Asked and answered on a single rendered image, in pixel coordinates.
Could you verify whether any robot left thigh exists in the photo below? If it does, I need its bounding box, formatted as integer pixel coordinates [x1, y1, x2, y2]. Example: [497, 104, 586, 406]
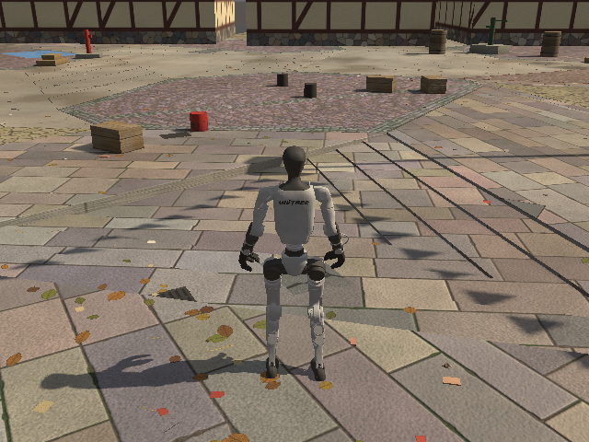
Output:
[263, 257, 282, 321]

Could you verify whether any robot right hand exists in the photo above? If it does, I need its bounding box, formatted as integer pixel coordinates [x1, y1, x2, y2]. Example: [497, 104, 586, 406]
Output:
[324, 250, 345, 269]

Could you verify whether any robot right upper arm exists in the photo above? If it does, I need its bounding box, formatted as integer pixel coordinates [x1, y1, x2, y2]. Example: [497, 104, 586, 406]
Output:
[314, 186, 338, 237]

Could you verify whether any robot left forearm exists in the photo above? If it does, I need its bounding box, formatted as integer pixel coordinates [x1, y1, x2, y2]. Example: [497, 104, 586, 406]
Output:
[241, 222, 259, 256]

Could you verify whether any left robot foot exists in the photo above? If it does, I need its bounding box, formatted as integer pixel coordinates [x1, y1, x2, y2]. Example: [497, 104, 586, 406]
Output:
[266, 355, 279, 378]

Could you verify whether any robot left hand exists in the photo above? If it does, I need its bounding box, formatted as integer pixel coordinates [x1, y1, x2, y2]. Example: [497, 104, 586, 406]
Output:
[238, 252, 260, 272]

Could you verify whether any robot left upper arm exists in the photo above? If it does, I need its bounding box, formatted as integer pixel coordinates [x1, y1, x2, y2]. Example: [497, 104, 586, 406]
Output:
[249, 186, 275, 237]

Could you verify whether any robot right forearm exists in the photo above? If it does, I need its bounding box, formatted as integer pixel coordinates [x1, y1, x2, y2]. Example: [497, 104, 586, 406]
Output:
[328, 222, 344, 254]

